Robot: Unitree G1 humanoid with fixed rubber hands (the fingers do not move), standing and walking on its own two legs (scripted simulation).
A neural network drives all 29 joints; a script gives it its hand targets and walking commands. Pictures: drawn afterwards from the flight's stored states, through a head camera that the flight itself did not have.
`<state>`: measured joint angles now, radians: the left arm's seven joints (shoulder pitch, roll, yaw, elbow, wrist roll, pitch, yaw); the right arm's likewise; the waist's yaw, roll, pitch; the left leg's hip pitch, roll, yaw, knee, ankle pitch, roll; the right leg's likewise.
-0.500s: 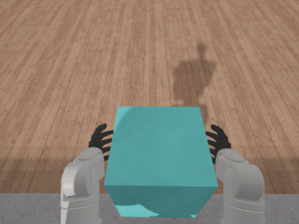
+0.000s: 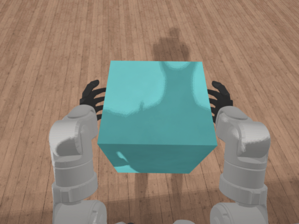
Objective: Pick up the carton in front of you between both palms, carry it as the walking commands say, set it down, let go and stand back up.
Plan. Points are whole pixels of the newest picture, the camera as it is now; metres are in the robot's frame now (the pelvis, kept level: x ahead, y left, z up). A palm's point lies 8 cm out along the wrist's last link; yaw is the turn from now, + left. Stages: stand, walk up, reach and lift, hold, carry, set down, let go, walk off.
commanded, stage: carry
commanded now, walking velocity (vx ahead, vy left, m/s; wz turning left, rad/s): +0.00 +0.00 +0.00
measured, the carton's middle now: (154, 123) +0.35 -0.01 +0.07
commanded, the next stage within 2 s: none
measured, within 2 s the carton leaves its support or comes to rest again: neither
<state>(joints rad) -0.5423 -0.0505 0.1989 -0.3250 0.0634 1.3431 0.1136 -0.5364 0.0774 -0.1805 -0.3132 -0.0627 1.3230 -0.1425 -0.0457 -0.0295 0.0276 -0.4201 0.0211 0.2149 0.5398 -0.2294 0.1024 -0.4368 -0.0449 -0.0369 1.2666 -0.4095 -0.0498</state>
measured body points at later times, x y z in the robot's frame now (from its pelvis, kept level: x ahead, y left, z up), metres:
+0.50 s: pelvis +0.21 -0.01 +0.01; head +0.31 -0.01 +0.45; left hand +0.61 +0.16 +0.14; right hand +0.63 -0.15 +0.15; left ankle +0.17 +0.10 -0.72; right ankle +0.24 -0.10 -0.72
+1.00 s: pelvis +0.30 +0.00 +0.02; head +0.35 +0.00 +0.47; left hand +0.67 +0.17 +0.13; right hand +0.69 -0.14 +0.13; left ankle +0.19 +0.10 -0.69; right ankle +0.30 -0.09 -0.71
